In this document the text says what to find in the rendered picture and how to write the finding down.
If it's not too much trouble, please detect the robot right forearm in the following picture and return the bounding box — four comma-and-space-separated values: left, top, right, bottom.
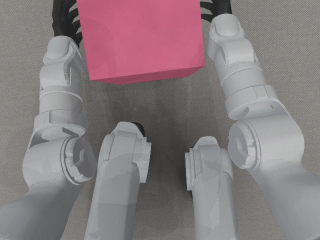
207, 13, 305, 152

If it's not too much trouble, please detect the robot left hand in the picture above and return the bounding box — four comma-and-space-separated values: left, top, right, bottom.
52, 0, 83, 48

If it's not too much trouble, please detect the left robot upper arm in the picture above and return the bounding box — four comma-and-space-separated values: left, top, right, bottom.
0, 136, 97, 240

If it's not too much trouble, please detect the robot right hand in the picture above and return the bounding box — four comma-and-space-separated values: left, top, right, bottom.
200, 0, 232, 23

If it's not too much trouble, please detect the robot left forearm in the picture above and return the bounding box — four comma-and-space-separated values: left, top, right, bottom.
22, 35, 86, 175

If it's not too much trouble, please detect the carton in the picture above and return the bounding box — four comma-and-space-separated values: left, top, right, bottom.
76, 0, 205, 85

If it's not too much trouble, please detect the robot left shin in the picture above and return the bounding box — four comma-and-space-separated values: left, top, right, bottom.
97, 121, 144, 172

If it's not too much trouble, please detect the robot left foot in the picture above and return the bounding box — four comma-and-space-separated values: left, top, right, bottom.
131, 122, 145, 137

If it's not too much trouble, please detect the right robot upper arm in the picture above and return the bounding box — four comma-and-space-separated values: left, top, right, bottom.
227, 113, 320, 240

